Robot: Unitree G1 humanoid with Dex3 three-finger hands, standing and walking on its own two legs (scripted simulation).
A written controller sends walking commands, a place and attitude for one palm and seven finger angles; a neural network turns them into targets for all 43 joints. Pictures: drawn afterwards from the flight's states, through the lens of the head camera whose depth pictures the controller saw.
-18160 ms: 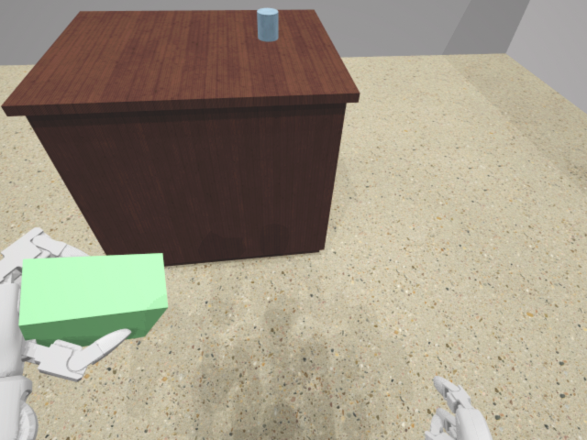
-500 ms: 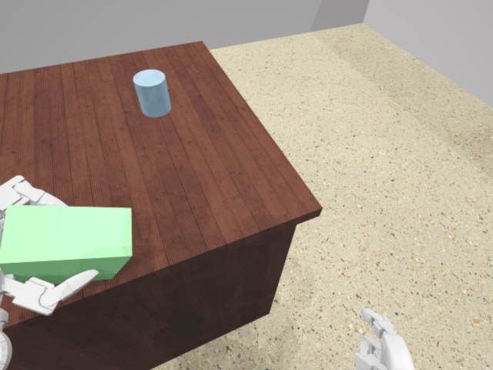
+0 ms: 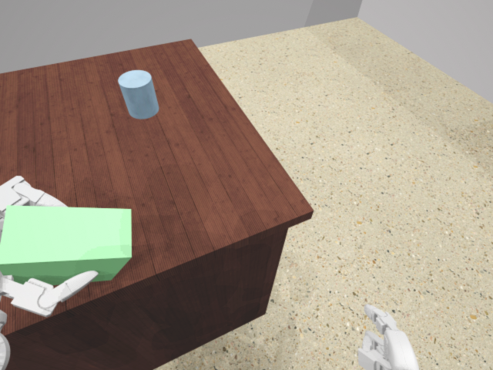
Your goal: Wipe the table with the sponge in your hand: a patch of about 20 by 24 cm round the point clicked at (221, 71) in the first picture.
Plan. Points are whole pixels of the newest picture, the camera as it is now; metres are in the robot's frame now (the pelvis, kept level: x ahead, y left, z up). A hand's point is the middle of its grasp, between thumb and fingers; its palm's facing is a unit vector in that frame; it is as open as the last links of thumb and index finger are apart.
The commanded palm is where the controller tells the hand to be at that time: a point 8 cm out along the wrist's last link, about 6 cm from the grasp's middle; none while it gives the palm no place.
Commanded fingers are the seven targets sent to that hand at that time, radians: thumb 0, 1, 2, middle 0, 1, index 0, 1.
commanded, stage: shuffle to correct the standing spot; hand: left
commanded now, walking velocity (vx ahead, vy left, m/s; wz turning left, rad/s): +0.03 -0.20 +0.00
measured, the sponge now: (86, 249) +0.23 +0.21 +0.14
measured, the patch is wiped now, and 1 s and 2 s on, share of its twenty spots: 0.00 0.00 0.00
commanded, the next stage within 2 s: come to a stop and stand still in 0.76 s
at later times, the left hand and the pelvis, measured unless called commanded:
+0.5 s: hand (48, 259) +0.21 +0.24 +0.16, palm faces +0.32 -0.86 -0.39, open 10.0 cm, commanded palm +0.15 +0.28 +0.18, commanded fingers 0.00 0.10 1.30 -1.20 -1.60 -1.20 -1.60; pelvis +0.00 +0.00 +0.00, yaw +0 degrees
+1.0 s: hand (10, 225) +0.24 +0.28 +0.18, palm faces +0.42 -0.79 -0.45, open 10.0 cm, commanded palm +0.15 +0.27 +0.18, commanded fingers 0.00 0.10 1.30 -1.20 -1.60 -1.20 -1.60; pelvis -0.01 -0.01 +0.00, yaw -1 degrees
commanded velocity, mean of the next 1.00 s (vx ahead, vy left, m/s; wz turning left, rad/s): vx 0.02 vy -0.17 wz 0.00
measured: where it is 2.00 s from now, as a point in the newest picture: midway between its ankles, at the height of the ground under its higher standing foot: outside the picture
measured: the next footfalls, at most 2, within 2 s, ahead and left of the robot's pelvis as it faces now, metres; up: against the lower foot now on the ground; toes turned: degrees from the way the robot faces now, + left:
none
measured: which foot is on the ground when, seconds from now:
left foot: down 0.00-1.00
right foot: down 0.00-1.00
